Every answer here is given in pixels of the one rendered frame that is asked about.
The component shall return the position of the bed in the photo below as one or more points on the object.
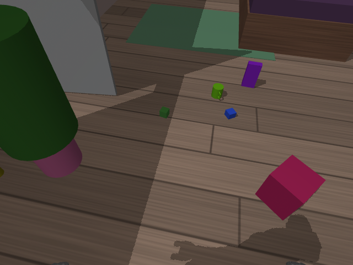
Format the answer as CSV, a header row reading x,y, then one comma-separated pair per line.
x,y
319,29

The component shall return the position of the potted plant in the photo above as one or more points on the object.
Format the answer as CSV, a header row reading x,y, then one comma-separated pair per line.
x,y
37,122

